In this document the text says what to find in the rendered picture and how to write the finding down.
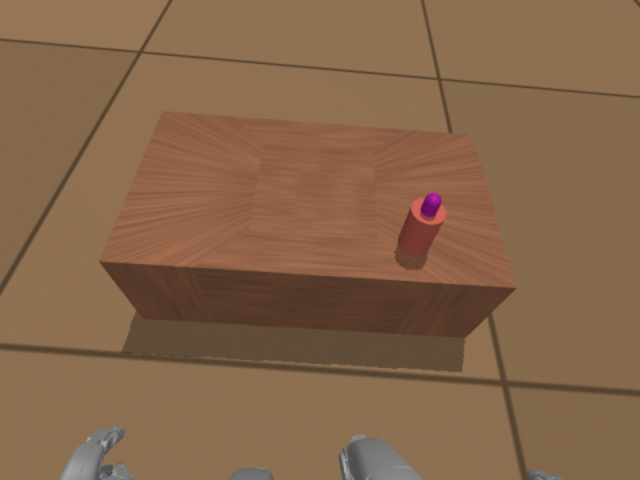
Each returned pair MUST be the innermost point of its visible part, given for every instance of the bottle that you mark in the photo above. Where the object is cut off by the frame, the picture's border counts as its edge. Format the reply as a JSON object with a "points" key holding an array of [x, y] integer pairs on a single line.
{"points": [[422, 224]]}

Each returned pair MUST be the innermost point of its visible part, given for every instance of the left robot hand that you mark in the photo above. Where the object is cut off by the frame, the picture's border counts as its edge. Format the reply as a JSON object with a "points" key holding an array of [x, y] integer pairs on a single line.
{"points": [[86, 461]]}

